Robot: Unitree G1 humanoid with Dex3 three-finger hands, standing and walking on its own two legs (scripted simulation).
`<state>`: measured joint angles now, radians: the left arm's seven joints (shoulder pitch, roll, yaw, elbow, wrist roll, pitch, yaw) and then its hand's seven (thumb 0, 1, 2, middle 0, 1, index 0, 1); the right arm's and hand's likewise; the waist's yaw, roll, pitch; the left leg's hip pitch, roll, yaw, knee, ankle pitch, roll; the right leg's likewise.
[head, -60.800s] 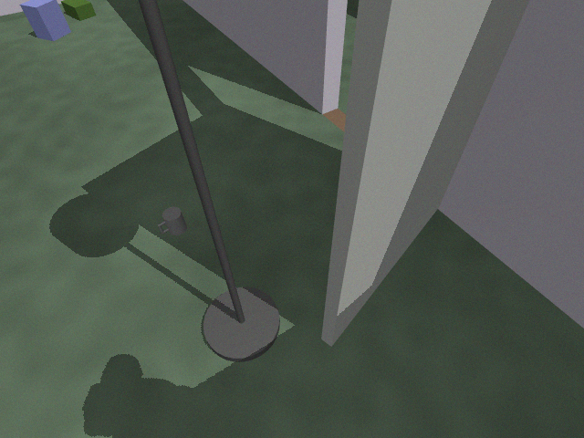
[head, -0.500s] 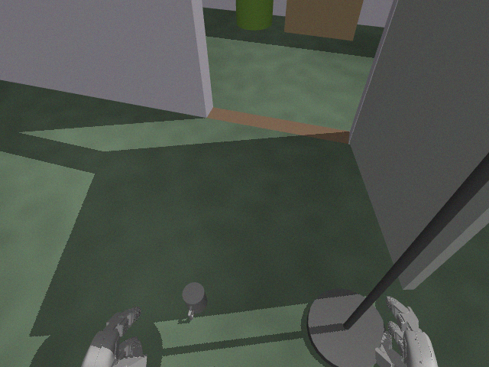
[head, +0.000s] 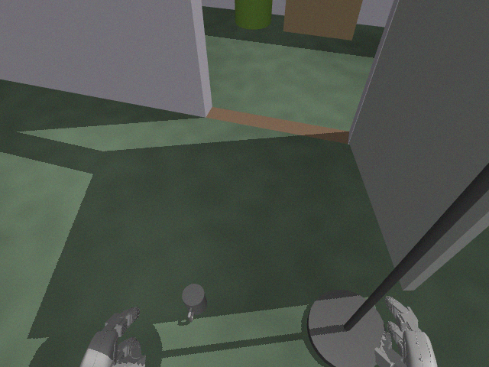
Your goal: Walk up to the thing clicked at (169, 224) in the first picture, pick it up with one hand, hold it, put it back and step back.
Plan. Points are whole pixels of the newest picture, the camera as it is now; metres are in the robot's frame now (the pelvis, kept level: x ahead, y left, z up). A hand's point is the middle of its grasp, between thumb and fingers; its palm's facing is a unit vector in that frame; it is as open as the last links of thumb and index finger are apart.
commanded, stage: home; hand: left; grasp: from above
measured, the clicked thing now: (193, 304) +0.45 +0.21 -0.66
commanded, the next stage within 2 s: stand in 0.16 s
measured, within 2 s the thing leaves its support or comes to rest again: neither
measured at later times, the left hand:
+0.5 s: hand out of the picture +0.12 +0.23 -0.10, palm faces +0.02 -0.94 -0.34, open 7.4 cm
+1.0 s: hand out of the picture +0.02 +0.24 -0.10, palm faces +0.04 -0.95 -0.32, open 7.4 cm
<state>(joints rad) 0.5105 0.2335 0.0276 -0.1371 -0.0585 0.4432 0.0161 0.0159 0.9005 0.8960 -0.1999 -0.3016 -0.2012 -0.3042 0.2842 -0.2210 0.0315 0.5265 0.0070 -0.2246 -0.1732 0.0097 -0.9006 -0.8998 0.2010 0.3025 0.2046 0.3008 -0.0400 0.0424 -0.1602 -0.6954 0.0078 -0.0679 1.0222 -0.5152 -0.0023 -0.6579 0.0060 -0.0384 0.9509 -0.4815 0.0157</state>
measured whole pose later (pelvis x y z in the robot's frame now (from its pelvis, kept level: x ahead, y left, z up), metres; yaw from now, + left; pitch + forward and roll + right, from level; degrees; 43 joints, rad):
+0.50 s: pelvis -0.01 +0.00 +0.03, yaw +0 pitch +1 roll +0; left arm 0.22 0.29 0.04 0.65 0.05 0.08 0.03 0.01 0.90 0.90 -0.20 -0.30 -0.20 -0.30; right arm 0.18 -0.28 -0.04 0.84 -0.06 -0.05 -0.02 0.01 -0.90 -0.90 0.20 0.30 0.21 0.30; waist 0.02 -0.02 0.02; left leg -0.40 -0.03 -0.02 0.77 -0.39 0.01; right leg -0.41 -0.04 0.00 0.78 -0.40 0.02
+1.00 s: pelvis -0.02 +0.01 +0.06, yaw +0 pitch -5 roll +0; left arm 0.18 0.28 0.04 1.11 0.03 0.01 0.03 0.01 0.90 0.90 -0.20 -0.30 -0.20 -0.30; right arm 0.17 -0.27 -0.04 1.09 -0.03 -0.01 -0.02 0.00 -0.90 -0.90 0.20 0.30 0.20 0.30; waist 0.02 0.00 0.06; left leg -0.11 -0.04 -0.03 0.39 -0.20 0.02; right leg -0.12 -0.05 0.00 0.40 -0.20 0.04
